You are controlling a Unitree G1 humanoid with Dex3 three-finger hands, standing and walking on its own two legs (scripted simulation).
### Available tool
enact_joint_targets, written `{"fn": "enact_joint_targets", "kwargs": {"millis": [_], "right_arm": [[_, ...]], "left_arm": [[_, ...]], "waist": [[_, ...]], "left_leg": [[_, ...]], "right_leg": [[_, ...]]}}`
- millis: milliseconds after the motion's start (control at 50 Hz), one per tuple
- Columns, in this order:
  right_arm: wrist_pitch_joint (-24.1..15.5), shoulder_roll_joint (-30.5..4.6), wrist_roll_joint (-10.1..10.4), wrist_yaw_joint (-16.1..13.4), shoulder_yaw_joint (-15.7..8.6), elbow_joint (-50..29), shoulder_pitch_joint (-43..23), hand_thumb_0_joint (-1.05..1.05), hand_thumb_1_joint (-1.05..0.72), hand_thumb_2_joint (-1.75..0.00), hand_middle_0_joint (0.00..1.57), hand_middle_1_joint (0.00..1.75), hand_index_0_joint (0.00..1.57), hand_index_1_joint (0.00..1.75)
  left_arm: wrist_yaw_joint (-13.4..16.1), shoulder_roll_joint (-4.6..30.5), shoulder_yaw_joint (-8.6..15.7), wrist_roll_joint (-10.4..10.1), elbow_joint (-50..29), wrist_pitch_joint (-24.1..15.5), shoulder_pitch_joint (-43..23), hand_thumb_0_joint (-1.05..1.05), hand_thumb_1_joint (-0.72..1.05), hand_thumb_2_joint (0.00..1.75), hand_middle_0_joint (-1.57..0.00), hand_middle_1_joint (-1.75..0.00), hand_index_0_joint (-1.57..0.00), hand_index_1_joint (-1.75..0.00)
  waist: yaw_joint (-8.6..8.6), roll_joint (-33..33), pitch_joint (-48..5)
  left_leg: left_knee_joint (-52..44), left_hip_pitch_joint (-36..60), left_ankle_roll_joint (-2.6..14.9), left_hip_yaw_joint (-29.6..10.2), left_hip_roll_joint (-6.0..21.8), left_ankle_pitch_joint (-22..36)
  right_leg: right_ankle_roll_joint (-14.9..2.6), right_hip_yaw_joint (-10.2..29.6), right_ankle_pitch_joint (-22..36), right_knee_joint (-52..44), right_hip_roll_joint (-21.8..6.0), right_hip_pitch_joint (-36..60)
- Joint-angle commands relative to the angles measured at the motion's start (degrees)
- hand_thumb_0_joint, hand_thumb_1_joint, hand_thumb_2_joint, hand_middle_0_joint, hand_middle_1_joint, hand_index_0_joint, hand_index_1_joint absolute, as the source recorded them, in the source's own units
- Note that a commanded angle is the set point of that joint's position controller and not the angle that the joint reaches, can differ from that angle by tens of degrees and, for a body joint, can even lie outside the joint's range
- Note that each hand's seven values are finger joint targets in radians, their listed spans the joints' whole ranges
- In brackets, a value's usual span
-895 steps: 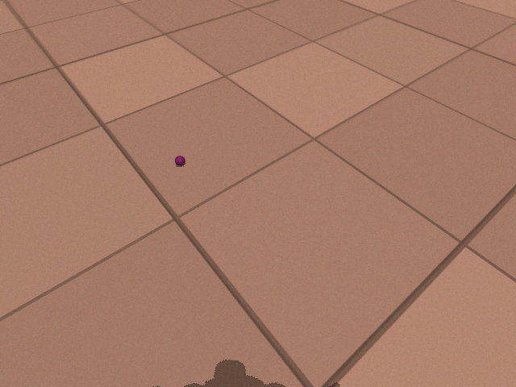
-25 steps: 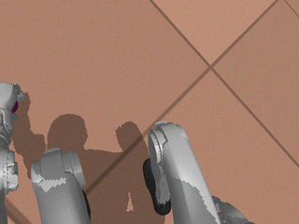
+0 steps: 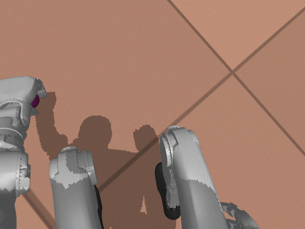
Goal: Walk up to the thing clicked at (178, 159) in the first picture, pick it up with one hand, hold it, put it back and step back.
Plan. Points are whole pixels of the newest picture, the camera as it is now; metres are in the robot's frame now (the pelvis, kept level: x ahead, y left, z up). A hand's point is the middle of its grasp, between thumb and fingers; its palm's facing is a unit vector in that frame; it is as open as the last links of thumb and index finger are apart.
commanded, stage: lift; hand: left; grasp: from above
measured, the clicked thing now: (27, 99) +0.48 +0.27 -0.17
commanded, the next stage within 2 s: hold in 1.62 s
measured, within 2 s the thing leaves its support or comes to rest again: neither
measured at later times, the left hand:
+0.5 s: hand out of the picture +0.41 +0.28 -0.04, palm faces -0.44 -0.08 -0.89, open 6.6 cm
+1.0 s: hand out of the picture +0.35 +0.26 +0.17, palm faces -0.42 -0.11 -0.90, open 6.6 cm
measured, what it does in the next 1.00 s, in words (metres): rises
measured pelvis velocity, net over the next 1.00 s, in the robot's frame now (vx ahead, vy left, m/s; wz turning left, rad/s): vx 0.01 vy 0.00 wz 0.08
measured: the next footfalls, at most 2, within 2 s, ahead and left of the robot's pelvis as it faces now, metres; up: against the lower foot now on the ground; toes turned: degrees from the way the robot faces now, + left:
none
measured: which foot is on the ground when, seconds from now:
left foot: down 0.00-1.00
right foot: down 0.00-1.00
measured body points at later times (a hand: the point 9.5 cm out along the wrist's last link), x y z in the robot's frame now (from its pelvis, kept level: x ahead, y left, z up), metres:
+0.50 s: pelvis +0.00 +0.00 +0.08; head +0.18 +0.05 +0.49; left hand +0.43 +0.28 +0.02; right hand +0.10 -0.27 -0.04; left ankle +0.08 +0.14 -0.30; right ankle +0.11 -0.14 -0.30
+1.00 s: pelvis +0.01 +0.00 +0.25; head +0.12 +0.02 +0.68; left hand +0.37 +0.26 +0.22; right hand +0.16 -0.25 +0.13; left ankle +0.08 +0.14 -0.30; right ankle +0.11 -0.14 -0.30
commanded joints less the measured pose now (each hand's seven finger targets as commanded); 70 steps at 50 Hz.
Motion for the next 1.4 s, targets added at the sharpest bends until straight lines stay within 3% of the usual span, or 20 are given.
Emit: {"fn": "enact_joint_targets", "kwargs": {"millis": [0, 100, 200, 220, 260, 300, 340, 420, 500, 540, 680, 700, 720, 780, 840, 1000, 1160, 1220, 1380], "right_arm": [[0.2, -13.5, 1.2, -1.4, -4.9, -0.8, 11.5, 0.00, -0.90, -0.90, 0.20, 0.30, 0.20, 0.30], [1.3, -13.2, 2.5, -2.0, -5.9, -2.1, 11.2, 0.00, -0.91, -0.90, 0.20, 0.30, 0.20, 0.30], [2.6, -13.1, 3.8, -3.1, -6.9, -3.8, 10.6, 0.00, -0.91, -0.90, 0.20, 0.30, 0.20, 0.30], [2.9, -13.0, 4.1, -3.4, -7.1, -4.2, 10.3, 0.00, -0.91, -0.90, 0.20, 0.30, 0.20, 0.30], [3.3, -12.6, 4.6, -3.9, -7.2, -5.0, 10.3, 0.00, -0.91, -0.90, 0.20, 0.30, 0.20, 0.30], [3.7, -12.2, 5.2, -4.4, -7.5, -5.8, 10.2, 0.00, -0.91, -0.90, 0.20, 0.30, 0.20, 0.30], [4.1, -11.8, 5.6, -4.9, -7.6, -6.5, 10.1, 0.00, -0.91, -0.90, 0.20, 0.30, 0.20, 0.30], [4.6, -11.0, 6.4, -6.3, -7.9, -7.7, 8.9, 0.00, -0.91, -0.90, 0.20, 0.30, 0.20, 0.30], [5.2, -10.5, 7.2, -7.4, -8.3, -8.6, 7.9, 0.00, -0.91, -0.90, 0.20, 0.30, 0.20, 0.30], [5.5, -10.4, 7.6, -7.9, -8.5, -9.0, 7.1, 0.00, -0.91, -0.90, 0.20, 0.30, 0.20, 0.30], [5.8, -8.9, 8.4, -10.0, -8.2, -10.2, 3.7, 0.00, -0.91, -0.90, 0.20, 0.30, 0.20, 0.30], [5.8, -8.5, 8.6, -10.3, -8.2, -10.3, 3.6, 0.00, -0.91, -0.90, 0.20, 0.30, 0.20, 0.30], [5.8, -8.5, 8.8, -10.6, -8.1, -10.0, 3.4, 0.00, -0.91, -0.90, 0.20, 0.30, 0.20, 0.30], [5.8, -7.5, 9.3, -11.4, -7.8, -10.4, 3.2, 0.00, -0.91, -0.90, 0.20, 0.30, 0.20, 0.30], [5.4, -6.7, 9.6, -12.3, -7.4, -10.2, 2.8, 0.00, -0.91, -0.90, 0.20, 0.30, 0.20, 0.30], [4.2, -5.5, 10.3, -14.2, -6.6, -9.1, 1.8, 0.00, -0.91, -0.91, 0.20, 0.30, 0.20, 0.30], [3.0, -4.9, 10.7, -15.1, -6.6, -8.6, 3.3, 0.00, -0.92, -0.91, 0.20, 0.30, 0.20, 0.30], [2.8, -4.9, 10.5, -15.3, -6.5, -8.2, 3.5, 0.00, -0.91, -0.91, 0.20, 0.30, 0.20, 0.30], [2.4, -5.0, 10.4, -14.9, -6.9, -6.8, 5.2, 0.00, -0.91, -0.91, 0.20, 0.30, 0.20, 0.30]], "left_arm": [[0.1, 12.5, 0.7, -2.7, -10.6, 1.3, -19.7, 0.00, 0.77, 0.42, -0.99, -0.68, -1.09, -0.57], [-3.3, 12.5, 0.7, -3.8, -15.4, 1.9, -16.1, 0.00, 0.74, 0.44, -0.96, -0.70, -1.07, -0.60], [-6.2, 11.2, 0.3, -5.0, -21.2, 2.1, -13.4, 0.00, 0.73, 0.44, -0.94, -0.73, -1.05, -0.61], [-6.6, 12.2, 0.6, -5.2, -23.1, 2.1, -12.9, 0.00, 0.72, 0.43, -0.94, -0.72, -1.05, -0.61], [-7.8, 10.6, -0.3, -5.7, -25.6, 2.2, -11.3, 0.00, 0.70, 0.43, -0.92, -0.73, -1.03, -0.61], [-8.9, 10.4, -0.4, -6.5, -28.9, 2.5, -8.8, 0.00, 0.71, 0.43, -0.90, -0.78, -1.03, -0.64], [-9.8, 9.4, -1.0, -7.6, -30.2, 3.0, -6.2, 0.00, 0.71, 0.47, -0.91, -0.80, -1.03, -0.67], [-11.1, 9.3, -1.3, -9.0, -36.3, 3.7, -3.1, 0.00, 0.68, 0.46, -0.88, -0.82, -1.01, -0.68], [-12.7, 6.8, -3.0, -10.0, -41.9, 5.1, -0.7, 0.00, 0.72, 0.45, -0.89, -0.82, -1.03, -0.68], [-13.0, 7.7, -2.2, -10.2, -43.4, 6.0, 2.0, 0.00, 0.70, 0.45, -0.87, -0.82, -1.01, -0.68], [-14.6, 5.4, -3.3, -12.5, -49.8, 8.7, 7.9, 0.00, 0.69, 0.47, -0.89, -0.80, -1.02, -0.67], [-15.0, 4.0, -4.4, -12.4, -50.8, 8.9, 8.4, 0.00, 0.71, 0.45, -0.89, -0.80, -1.02, -0.67], [-15.1, 5.2, -3.5, -12.4, -51.9, 9.1, 9.0, 0.00, 0.69, 0.46, -0.89, -0.79, -1.01, -0.67], [-15.7, 3.6, -4.7, -12.8, -54.1, 9.9, 12.9, 0.00, 0.69, 0.45, -0.89, -0.80, -1.01, -0.67], [-15.8, 2.5, -5.2, -13.7, -56.3, 10.2, 13.9, 0.00, 0.68, 0.47, -0.88, -0.82, -1.00, -0.69], [-15.0, 0.0, -6.7, -13.7, -52.5, 11.3, 18.1, 0.00, 0.63, 0.43, -0.85, -0.79, -0.97, -0.67], [-14.8, -1.5, -7.4, -13.7, -50.6, 11.4, 20.5, 0.00, 0.55, 0.39, -0.79, -0.79, -0.91, -0.66], [-14.1, -1.9, -7.7, -13.3, -48.5, 11.3, 19.0, 0.00, 0.59, 0.43, -0.82, -0.79, -0.94, -0.67], [-12.8, -3.0, -8.5, -12.9, -45.6, 11.4, 18.5, 0.00, 0.59, 0.46, -0.83, -0.81, -0.94, -0.70]], "waist": [[-0.07, 14.3, -39.9], [1.88, 14.2, -41.6], [2.47, 13.2, -40.1], [3.07, 13.2, -39.8], [2.85, 12.7, -40.2], [4.11, 12.0, -42.3], [4.24, 10.3, -41.7], [5.24, 9.6, -40.8], [5.67, 10.7, -41.0], [6.78, 10.8, -41.4], [7.10, 8.9, -36.7], [7.00, 9.1, -37.0], [7.58, 9.1, -37.5], [7.87, 7.4, -36.7], [7.81, 5.7, -33.8], [8.45, 3.0, -24.7], [9.86, 1.8, -23.0], [9.82, 2.1, -20.8], [10.03, 1.2, -19.0]], "left_leg": [[-16.5, 27.7, 3.58, 8.5, -1.5, 8.2], [-19.3, 30.8, 3.54, 8.3, -1.5, 7.6], [-23.2, 32.7, 3.54, 7.1, -1.6, 4.2], [-24.1, 33.4, 3.56, 7.0, -1.6, 3.6], [-25.1, 33.9, 3.70, 7.3, -1.6, 3.8], [-26.2, 35.6, 3.80, 7.8, -1.5, 5.3], [-27.5, 36.5, 3.98, 7.8, -1.4, 5.7], [-31.3, 38.6, 4.00, 7.6, -1.3, 3.7], [-36.0, 44.9, 3.54, 6.6, -0.8, 5.0], [-38.7, 48.2, 3.29, 6.0, -0.6, 5.7], [-48.0, 55.1, 3.32, 5.6, -0.2, 2.0], [-49.4, 56.9, 3.09, 5.7, -0.1, 2.6], [-50.4, 58.6, 3.07, 5.7, 0.0, 3.4], [-52.8, 62.1, 3.16, 7.2, -0.2, 6.8], [-57.0, 65.5, 3.21, 7.2, 0.0, 5.6], [-67.6, 73.7, 2.91, 7.3, 0.3, 6.3], [-75.7, 83.1, 2.69, 8.4, 0.0, 14.0], [-79.3, 86.5, 2.49, 8.3, 0.1, 14.5], [-86.0, 95.2, 2.37, 9.0, -0.2, 22.2]], "right_leg": [[-5.57, -6.2, 9.5, -15.2, 2.2, 22.8], [-5.80, -6.2, 8.7, -16.5, 2.0, 24.2], [-5.87, -6.0, 6.0, -19.1, 1.7, 23.9], [-5.86, -5.8, 5.5, -19.9, 1.7, 24.2], [-5.71, -5.4, 5.6, -21.5, 1.7, 26.0], [-5.65, -5.0, 6.7, -22.9, 1.8, 28.3], [-5.47, -4.7, 6.9, -24.8, 1.8, 30.4], [-5.39, -3.9, 4.6, -28.6, 1.8, 32.8], [-5.33, -3.9, 6.8, -31.0, 1.6, 35.2], [-5.31, -4.0, 7.4, -32.3, 1.5, 37.0], [-4.68, -2.9, 4.7, -41.3, 1.5, 44.6], [-4.79, -2.8, 5.2, -42.1, 1.6, 46.0], [-4.70, -2.7, 5.9, -43.1, 1.5, 47.5], [-4.69, -2.1, 8.0, -47.8, 1.7, 53.1], [-4.43, -1.4, 7.1, -52.4, 1.7, 57.5], [-4.44, 0.0, 6.6, -63.5, 1.9, 67.9], [-4.35, 0.9, 13.4, -73.0, 2.2, 80.3], [-4.27, 0.6, 14.0, -75.7, 2.5, 82.3], [-3.88, 1.0, 21.3, -82.7, 2.2, 90.6]]}}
